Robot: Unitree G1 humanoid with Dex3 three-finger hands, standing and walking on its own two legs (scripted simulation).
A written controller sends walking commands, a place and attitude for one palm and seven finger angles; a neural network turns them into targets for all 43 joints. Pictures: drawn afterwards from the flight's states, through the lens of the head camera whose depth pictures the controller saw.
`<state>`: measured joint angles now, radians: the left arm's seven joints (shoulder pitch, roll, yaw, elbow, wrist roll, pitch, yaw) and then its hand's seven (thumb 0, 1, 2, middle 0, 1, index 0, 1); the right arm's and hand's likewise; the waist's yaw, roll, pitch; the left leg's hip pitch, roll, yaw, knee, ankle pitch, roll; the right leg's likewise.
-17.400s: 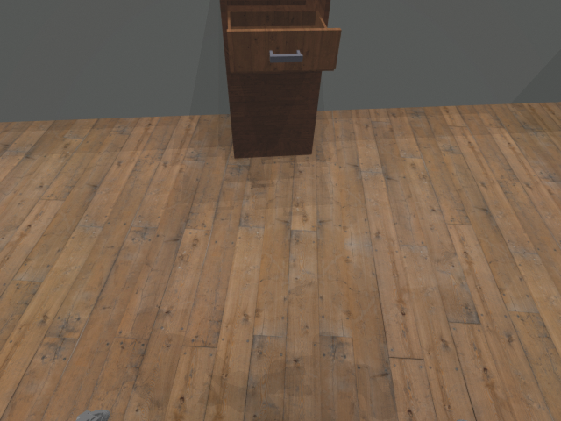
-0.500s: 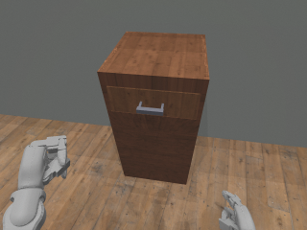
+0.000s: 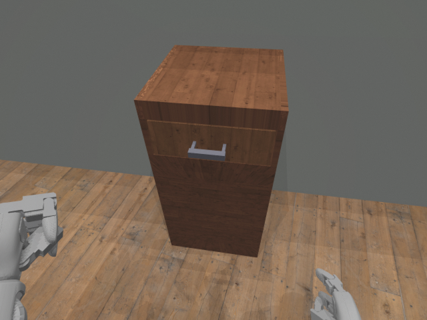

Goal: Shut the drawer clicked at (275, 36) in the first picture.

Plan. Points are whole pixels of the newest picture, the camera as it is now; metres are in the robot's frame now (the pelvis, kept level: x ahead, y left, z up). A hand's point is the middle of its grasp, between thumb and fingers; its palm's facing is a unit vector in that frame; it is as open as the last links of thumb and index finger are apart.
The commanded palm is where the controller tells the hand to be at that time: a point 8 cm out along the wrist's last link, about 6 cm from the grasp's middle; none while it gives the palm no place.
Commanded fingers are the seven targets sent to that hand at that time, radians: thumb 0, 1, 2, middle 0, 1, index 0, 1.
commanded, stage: step back with the hand held close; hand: left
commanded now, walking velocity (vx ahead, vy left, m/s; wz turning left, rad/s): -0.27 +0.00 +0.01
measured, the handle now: (207, 150) +0.61 +0.10 -0.05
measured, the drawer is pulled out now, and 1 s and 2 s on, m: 0.00 0.00 0.00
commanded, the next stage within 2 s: stop stepping back and stand still in 1.34 s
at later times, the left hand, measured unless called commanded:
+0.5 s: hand (35, 258) +0.14 +0.26 +0.16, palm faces +0.34 -0.79 -0.51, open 3.2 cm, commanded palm +0.09 +0.30 +0.17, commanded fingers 0.00 0.90 0.90 -1.40 -1.60 -1.40 -1.60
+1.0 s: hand (8, 306) +0.09 +0.25 +0.16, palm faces +0.35 -0.81 -0.47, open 3.2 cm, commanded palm +0.02 +0.30 +0.17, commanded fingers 0.00 0.90 0.90 -1.40 -1.60 -1.40 -1.60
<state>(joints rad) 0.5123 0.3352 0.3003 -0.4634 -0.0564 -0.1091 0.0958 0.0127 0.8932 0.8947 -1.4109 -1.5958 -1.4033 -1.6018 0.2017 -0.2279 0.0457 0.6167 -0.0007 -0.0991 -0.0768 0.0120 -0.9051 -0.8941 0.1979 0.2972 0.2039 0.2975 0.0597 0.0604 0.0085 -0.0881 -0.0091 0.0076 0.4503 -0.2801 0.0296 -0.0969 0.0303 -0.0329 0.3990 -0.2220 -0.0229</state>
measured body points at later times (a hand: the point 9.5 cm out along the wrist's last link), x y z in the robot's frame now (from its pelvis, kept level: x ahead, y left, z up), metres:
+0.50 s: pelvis -0.05 +0.02 -0.01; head -0.04 +0.01 +0.44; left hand +0.12 +0.30 +0.18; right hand +0.13 -0.22 -0.08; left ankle -0.02 +0.10 -0.74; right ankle +0.00 -0.11 -0.74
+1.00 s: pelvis -0.10 +0.02 -0.02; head -0.08 +0.04 +0.43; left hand +0.06 +0.29 +0.18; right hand +0.07 -0.23 -0.09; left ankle -0.02 +0.10 -0.74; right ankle -0.02 -0.11 -0.74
